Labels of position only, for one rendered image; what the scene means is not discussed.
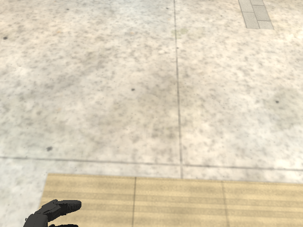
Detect robot left hand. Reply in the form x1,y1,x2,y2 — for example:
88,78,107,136
23,200,81,227

